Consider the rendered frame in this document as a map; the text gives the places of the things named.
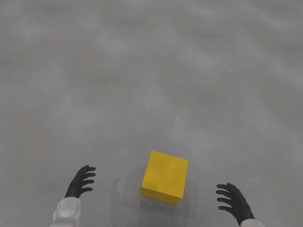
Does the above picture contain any left robot hand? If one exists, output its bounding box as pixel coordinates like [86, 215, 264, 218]
[65, 165, 96, 198]

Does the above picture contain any robot left forearm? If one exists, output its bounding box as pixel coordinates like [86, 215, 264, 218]
[50, 197, 81, 227]

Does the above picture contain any carton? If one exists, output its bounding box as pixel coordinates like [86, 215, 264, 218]
[141, 150, 188, 204]

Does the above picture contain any right robot hand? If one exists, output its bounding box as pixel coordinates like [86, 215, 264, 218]
[216, 183, 255, 227]

